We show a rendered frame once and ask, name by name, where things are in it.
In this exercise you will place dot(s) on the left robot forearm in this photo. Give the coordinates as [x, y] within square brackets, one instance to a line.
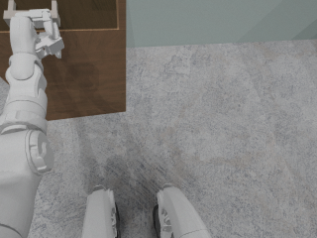
[26, 104]

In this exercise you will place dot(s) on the robot thigh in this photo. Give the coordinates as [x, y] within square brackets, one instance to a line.
[100, 209]
[184, 219]

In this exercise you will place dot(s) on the robot right thigh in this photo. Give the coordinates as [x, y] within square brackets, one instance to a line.
[184, 219]

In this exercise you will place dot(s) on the cabinet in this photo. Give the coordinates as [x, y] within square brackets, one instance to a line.
[90, 77]

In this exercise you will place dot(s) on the left robot hand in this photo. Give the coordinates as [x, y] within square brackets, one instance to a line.
[25, 40]

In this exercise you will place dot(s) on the robot left upper arm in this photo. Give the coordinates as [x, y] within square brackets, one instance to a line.
[25, 156]

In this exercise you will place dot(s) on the handle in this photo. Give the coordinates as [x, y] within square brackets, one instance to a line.
[8, 14]

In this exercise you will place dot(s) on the robot left thigh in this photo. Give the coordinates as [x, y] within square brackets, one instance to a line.
[100, 209]

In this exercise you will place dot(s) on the drawer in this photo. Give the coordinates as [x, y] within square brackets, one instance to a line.
[73, 14]

